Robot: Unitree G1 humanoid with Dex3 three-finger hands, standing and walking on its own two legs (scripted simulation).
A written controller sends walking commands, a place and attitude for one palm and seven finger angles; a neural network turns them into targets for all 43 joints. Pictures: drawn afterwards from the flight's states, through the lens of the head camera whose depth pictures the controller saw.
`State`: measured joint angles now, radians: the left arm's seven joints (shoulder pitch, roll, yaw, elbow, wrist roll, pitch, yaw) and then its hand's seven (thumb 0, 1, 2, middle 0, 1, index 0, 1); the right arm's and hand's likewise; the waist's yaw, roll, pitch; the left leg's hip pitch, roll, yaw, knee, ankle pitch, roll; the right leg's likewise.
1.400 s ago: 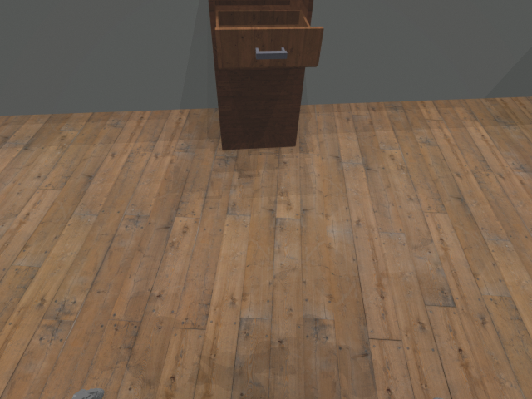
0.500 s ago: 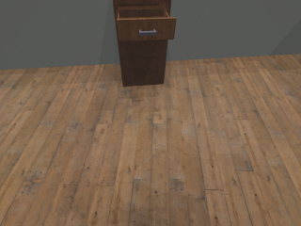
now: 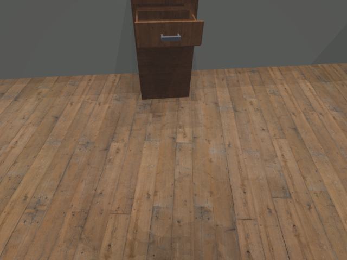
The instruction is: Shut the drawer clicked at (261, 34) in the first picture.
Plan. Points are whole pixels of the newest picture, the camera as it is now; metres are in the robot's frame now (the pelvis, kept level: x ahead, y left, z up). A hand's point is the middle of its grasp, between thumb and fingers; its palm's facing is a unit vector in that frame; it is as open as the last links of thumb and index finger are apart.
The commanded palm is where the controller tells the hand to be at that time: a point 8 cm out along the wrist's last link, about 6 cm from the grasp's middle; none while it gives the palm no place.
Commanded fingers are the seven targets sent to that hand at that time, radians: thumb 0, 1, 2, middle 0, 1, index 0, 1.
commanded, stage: look at it before walking up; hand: left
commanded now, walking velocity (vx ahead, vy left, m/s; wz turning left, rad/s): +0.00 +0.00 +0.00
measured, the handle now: (170, 36) +1.27 +0.09 -0.06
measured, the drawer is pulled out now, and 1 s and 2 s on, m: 0.30 0.30 0.30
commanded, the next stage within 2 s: walk to a spot facing it in 0.04 s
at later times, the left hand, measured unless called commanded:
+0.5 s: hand out of the picture +0.07 +0.17 -0.19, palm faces -0.12 -0.97 -0.20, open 7.4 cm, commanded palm none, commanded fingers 0.00 0.90 0.90 -0.20 -0.30 -0.20 -0.30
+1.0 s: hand (127, 245) +0.20 +0.15 -0.20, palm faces -0.14 -0.98 -0.14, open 7.4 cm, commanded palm none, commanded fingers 0.00 0.90 0.90 -0.20 -0.30 -0.20 -0.30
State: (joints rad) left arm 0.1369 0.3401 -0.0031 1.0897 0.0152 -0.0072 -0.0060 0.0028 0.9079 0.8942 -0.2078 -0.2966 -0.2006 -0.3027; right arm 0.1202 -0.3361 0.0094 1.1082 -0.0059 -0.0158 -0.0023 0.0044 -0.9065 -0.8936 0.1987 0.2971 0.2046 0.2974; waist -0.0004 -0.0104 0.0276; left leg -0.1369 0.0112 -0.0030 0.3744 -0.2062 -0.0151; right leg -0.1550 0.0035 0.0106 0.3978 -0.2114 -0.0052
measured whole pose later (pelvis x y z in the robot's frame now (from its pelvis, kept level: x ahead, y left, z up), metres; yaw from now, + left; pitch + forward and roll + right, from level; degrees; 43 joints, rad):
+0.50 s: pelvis +0.06 -0.02 -0.02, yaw -8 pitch -2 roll +1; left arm 0.34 0.20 0.03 1.06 0.03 0.01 -0.04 0.00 0.91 0.89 -0.20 -0.30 -0.20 -0.30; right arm 0.33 -0.22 -0.02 1.08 -0.02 -0.04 0.00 0.00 -0.91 -0.89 0.20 0.30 0.20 0.30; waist 0.00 0.00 0.04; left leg -0.10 0.08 0.13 0.55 -0.42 -0.04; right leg -0.30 -0.01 -0.07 0.66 -0.40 -0.03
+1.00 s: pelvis +0.26 -0.03 -0.03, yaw -15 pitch -1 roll -1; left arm 0.48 0.13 0.05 1.14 0.02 -0.06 0.01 0.00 0.91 0.89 -0.21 -0.30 -0.20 -0.30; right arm 0.10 -0.14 -0.04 0.97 -0.02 -0.07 0.02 0.00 -0.91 -0.89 0.20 0.30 0.20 0.30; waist 0.04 -0.02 0.05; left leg -0.44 0.07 0.11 0.62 -0.16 0.04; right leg -0.02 0.03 0.02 0.64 -0.50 -0.03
